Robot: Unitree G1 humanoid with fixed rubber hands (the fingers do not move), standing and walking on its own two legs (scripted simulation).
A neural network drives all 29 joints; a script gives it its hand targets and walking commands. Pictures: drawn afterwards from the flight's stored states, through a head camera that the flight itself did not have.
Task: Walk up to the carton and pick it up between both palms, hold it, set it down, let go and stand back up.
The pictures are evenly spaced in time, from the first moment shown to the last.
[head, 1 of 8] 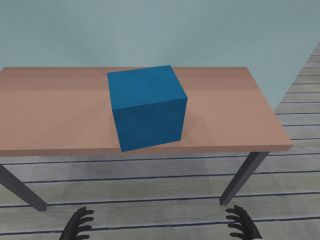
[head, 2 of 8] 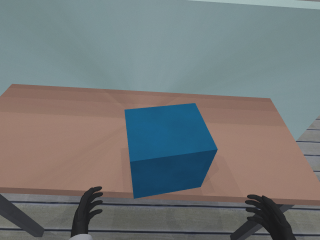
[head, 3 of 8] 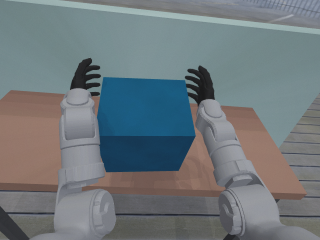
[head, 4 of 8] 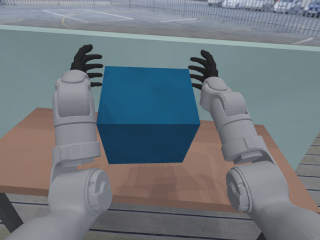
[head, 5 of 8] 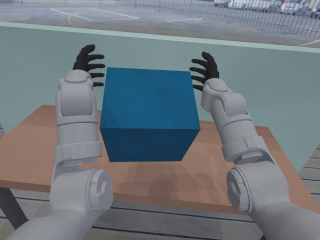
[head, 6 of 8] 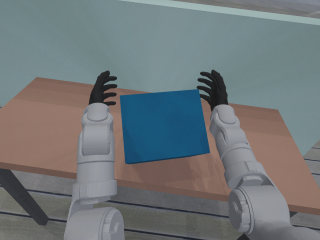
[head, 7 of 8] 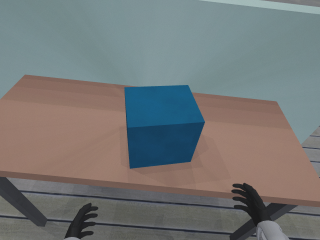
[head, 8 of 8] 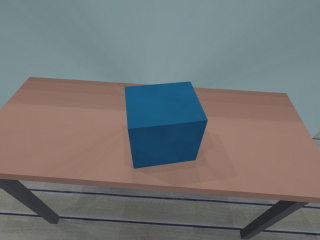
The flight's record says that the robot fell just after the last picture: no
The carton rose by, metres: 0.21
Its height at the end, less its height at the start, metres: +0.00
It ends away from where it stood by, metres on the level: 0.08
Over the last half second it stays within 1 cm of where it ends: yes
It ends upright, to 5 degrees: yes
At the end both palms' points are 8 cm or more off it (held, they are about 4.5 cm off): yes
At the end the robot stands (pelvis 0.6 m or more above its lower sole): yes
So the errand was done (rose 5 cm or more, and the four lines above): yes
